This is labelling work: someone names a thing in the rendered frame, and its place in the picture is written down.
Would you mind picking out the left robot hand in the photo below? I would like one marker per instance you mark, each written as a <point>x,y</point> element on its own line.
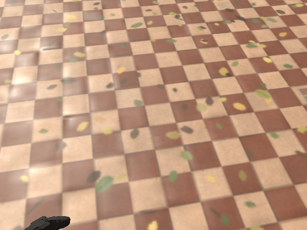
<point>51,223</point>

